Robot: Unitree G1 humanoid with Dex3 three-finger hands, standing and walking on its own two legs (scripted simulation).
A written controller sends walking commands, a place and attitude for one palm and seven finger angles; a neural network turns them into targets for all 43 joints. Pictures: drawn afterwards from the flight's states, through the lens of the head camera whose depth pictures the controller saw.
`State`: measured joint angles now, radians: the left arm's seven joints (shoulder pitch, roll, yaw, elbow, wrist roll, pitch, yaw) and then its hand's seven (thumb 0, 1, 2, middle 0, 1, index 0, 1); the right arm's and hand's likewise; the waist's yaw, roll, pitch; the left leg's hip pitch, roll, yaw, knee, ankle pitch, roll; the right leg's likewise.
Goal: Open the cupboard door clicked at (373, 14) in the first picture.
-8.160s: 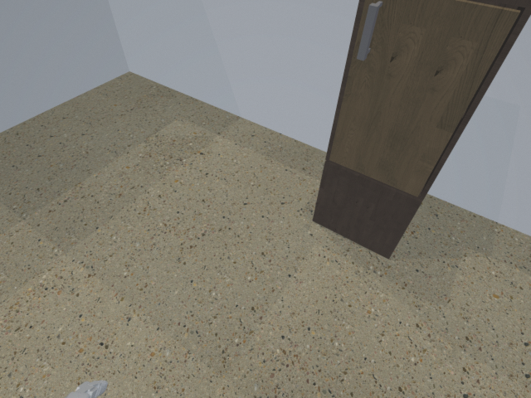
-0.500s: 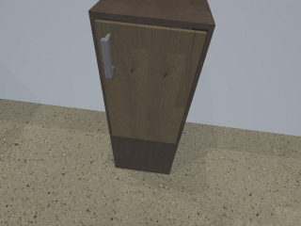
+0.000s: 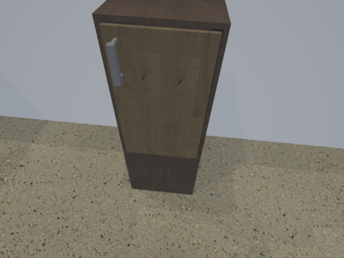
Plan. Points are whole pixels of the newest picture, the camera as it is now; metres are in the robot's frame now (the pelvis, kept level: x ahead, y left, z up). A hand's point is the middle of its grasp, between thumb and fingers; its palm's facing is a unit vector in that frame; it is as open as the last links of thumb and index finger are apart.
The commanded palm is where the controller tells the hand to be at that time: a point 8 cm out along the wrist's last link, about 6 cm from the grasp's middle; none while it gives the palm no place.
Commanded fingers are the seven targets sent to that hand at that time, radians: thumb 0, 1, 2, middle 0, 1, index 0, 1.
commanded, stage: look again from close up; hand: left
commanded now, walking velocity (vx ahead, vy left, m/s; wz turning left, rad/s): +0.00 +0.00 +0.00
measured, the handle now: (116, 62) +0.62 +0.21 +0.15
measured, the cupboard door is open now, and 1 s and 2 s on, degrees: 0 0 0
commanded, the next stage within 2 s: raise the hand with hooked fingers in 0.58 s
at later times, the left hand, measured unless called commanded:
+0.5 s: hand out of the picture +0.05 +0.22 -0.17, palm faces +0.01 -0.97 -0.22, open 7.4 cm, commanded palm none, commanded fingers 0.00 0.90 0.90 -0.20 -0.30 -0.20 -0.30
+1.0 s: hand (96, 197) +0.24 +0.19 +0.03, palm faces +0.00 -1.00 -0.03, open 8.0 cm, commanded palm +0.16 +0.27 -0.02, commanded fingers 0.00 0.50 0.73 -0.23 -0.56 -0.23 -0.56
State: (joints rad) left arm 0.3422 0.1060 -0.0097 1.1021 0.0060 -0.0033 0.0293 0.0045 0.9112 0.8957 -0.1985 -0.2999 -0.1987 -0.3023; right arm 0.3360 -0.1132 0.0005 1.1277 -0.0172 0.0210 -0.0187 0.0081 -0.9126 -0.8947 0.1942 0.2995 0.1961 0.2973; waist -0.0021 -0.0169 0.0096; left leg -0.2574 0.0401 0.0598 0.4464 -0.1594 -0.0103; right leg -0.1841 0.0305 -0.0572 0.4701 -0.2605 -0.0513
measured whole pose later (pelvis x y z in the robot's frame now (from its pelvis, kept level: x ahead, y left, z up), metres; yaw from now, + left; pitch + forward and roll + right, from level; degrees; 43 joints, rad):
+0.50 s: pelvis +0.03 +0.04 +0.00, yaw -1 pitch +0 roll +0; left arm 0.30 0.16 0.00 1.05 0.01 -0.02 0.04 0.00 0.91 0.90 -0.20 -0.30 -0.20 -0.30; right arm 0.34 -0.14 0.01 1.08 -0.02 -0.01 -0.01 0.03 -0.93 -0.89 0.20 0.30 0.20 0.30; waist -0.01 0.02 -0.02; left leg -0.26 -0.03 0.08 0.49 -0.24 0.06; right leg -0.20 -0.03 -0.01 0.52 -0.32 0.01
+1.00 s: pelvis +0.02 +0.02 -0.03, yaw +0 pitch +6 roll +1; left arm 0.37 0.19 0.13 0.07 -0.22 -0.40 -0.21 0.01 0.74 0.82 -0.21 -0.42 -0.21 -0.42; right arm 0.18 -0.23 -0.05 0.64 0.01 -0.24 -0.01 0.02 -0.91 -0.89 0.20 0.30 0.20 0.30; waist -0.03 -0.01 -0.13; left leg -0.52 -0.01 0.06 0.76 -0.34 0.02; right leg -0.46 -0.01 -0.04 0.80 -0.44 -0.02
